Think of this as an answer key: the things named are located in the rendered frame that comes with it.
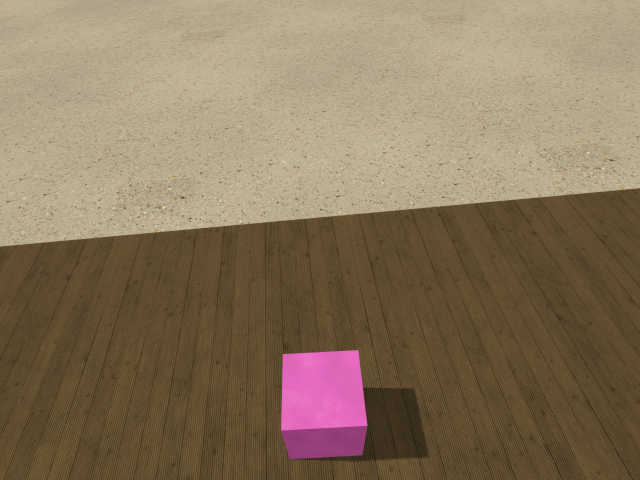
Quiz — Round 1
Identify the carton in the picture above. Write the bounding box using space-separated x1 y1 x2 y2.
281 350 367 459

